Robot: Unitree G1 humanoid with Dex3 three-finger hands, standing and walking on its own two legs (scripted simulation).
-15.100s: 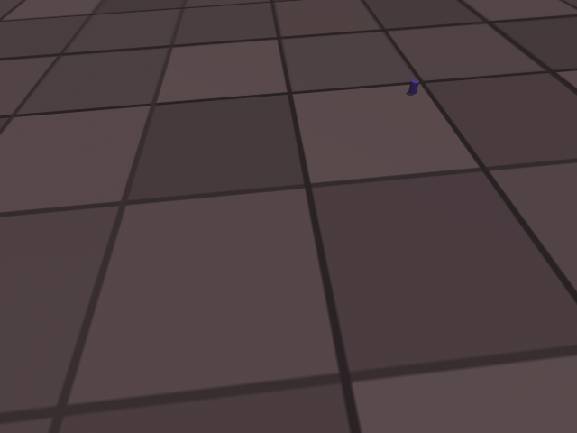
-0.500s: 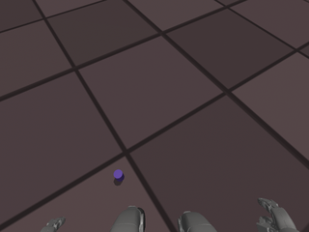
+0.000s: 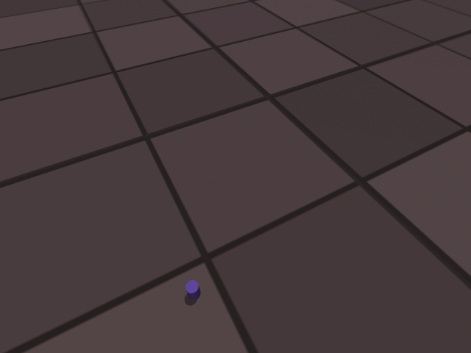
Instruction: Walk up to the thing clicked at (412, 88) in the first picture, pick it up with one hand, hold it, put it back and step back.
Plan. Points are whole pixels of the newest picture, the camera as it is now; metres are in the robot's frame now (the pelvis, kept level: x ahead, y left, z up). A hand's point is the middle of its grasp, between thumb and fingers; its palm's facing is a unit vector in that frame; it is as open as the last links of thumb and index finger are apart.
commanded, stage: walk up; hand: left
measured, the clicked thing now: (193, 290) +0.47 +0.23 -0.72
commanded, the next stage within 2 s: stand in 1.20 s
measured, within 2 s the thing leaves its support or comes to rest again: neither
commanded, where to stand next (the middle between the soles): +0.10 +0.00 m, yaw +0 degrees
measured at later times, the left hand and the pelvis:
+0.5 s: hand out of the picture +0.12 +0.25 -0.14, palm faces +0.00 -0.87 -0.49, open 7.4 cm; pelvis +0.01 -0.02 -0.02, yaw +1 degrees
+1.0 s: hand out of the picture +0.03 +0.29 -0.16, palm faces -0.09 -0.94 -0.33, open 7.4 cm; pelvis -0.01 +0.01 +0.01, yaw -1 degrees
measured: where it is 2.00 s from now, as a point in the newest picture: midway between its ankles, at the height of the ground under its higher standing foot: outside the picture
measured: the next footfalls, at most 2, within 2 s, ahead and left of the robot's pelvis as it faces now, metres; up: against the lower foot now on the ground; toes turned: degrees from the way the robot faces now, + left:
right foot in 0.32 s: +0.21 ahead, -0.16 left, +0.00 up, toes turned -4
left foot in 0.66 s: +0.00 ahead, +0.14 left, +0.00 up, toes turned +2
